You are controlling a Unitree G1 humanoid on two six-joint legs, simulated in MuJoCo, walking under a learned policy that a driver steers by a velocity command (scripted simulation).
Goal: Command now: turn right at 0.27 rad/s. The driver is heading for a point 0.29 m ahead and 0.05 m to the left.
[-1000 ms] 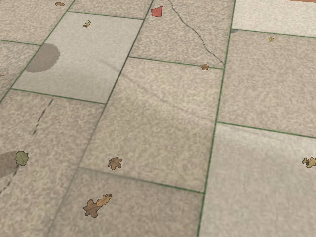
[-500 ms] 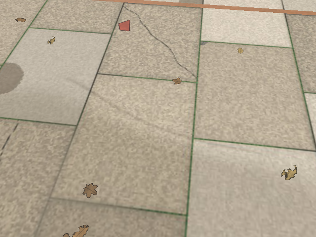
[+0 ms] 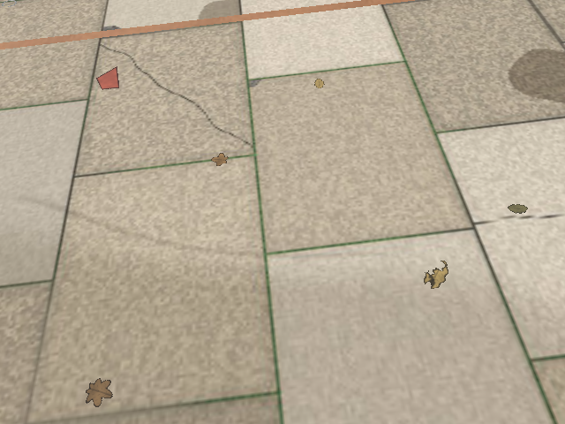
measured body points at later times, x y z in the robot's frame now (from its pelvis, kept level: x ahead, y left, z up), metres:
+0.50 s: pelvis +0.02 +0.04 -0.01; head +0.03 +0.04 +0.44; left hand +0.13 +0.31 -0.13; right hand +0.14 -0.23 -0.13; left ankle +0.02 +0.17 -0.75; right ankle +0.01 -0.06 -0.75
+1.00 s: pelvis +0.02 +0.05 -0.01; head +0.03 +0.05 +0.44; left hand +0.09 +0.32 -0.15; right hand +0.09 -0.22 -0.15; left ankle +0.02 +0.17 -0.75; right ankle +0.01 -0.06 -0.75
